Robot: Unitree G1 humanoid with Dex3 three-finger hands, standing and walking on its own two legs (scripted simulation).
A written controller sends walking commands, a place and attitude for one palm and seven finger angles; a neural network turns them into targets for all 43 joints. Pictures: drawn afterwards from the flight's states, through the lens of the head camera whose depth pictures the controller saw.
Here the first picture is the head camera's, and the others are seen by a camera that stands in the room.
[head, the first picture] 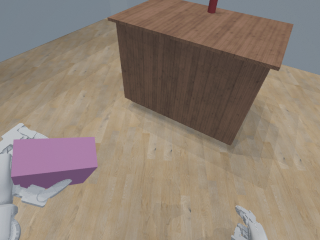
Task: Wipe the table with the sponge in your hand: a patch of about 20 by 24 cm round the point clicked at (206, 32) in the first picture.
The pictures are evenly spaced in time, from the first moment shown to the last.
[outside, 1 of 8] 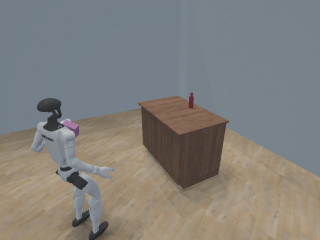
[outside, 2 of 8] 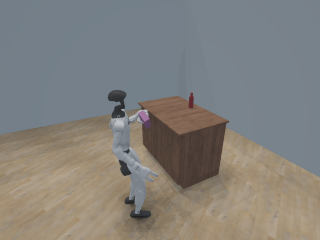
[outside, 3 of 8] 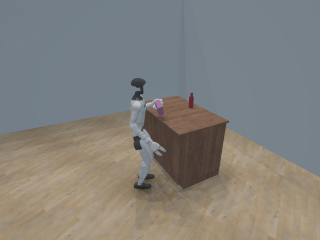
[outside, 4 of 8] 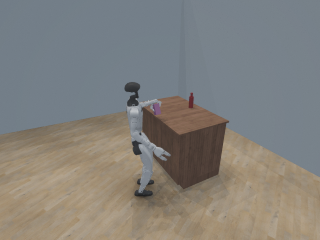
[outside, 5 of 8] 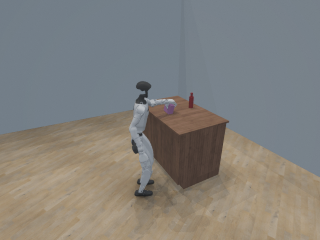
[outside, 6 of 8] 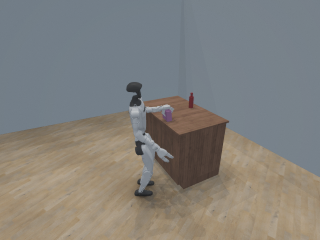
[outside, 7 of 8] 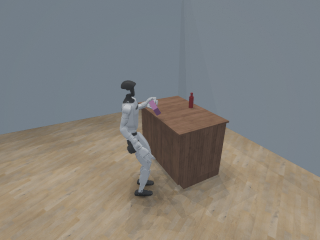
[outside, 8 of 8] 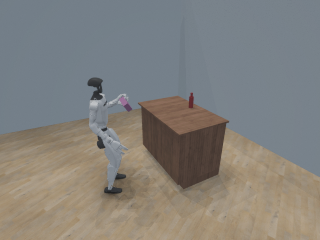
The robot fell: no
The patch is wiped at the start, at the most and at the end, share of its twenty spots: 0.00 1.00 1.00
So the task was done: yes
